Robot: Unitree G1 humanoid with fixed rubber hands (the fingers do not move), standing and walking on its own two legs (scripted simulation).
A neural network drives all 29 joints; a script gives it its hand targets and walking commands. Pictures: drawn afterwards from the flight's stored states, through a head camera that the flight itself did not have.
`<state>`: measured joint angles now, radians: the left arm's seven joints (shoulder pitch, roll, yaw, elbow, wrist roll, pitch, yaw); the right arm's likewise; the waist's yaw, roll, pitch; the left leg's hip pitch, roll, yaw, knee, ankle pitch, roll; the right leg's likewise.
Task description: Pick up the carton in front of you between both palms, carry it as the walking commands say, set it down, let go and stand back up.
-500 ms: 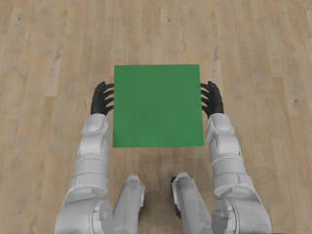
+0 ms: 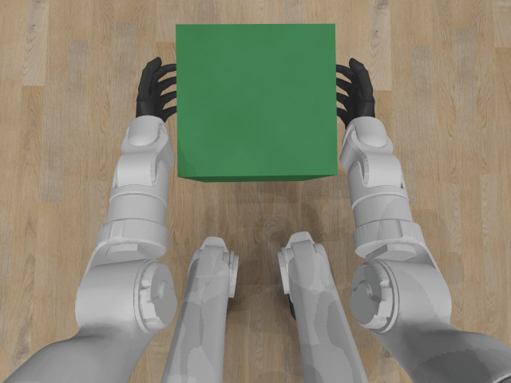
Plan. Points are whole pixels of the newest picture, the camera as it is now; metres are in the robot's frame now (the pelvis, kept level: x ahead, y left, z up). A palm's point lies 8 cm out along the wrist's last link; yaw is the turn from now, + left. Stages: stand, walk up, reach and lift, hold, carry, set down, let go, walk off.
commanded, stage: set down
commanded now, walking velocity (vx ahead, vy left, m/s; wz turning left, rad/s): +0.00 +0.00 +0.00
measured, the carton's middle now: (254, 121) +0.49 +0.00 -0.18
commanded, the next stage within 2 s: none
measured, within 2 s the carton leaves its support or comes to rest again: rests again in 1.00 s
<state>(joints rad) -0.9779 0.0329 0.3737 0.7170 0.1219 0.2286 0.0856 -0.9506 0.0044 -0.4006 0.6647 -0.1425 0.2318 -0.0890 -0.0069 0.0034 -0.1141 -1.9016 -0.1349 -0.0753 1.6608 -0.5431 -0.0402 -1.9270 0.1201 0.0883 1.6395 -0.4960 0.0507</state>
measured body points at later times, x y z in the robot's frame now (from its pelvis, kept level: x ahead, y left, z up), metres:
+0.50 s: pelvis -0.02 +0.00 -0.11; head +0.34 +0.00 +0.16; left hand +0.54 +0.15 -0.26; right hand +0.52 -0.16 -0.26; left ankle +0.08 +0.12 -0.49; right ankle +0.09 -0.12 -0.49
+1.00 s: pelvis -0.01 +0.00 -0.15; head +0.35 +0.00 +0.11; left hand +0.54 +0.14 -0.32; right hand +0.53 -0.16 -0.32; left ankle +0.08 +0.12 -0.49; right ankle +0.09 -0.12 -0.49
